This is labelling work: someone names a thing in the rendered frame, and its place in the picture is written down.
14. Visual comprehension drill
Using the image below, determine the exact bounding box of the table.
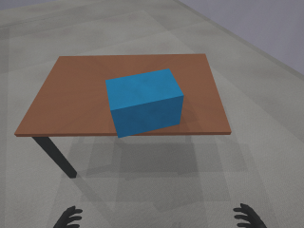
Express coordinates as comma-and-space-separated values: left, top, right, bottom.
14, 53, 232, 179

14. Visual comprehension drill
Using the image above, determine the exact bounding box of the robot left hand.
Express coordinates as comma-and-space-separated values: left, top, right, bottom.
53, 205, 83, 228

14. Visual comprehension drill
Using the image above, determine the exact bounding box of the carton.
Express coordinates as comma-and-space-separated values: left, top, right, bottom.
105, 68, 184, 138

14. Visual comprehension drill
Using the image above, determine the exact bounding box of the robot right hand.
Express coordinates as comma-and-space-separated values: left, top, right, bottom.
233, 203, 267, 228

